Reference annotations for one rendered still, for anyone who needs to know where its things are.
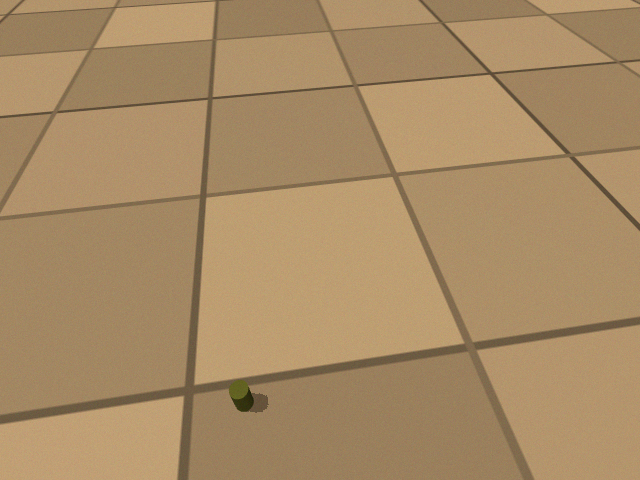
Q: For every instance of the can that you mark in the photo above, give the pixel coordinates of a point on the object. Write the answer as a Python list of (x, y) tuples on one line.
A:
[(241, 395)]

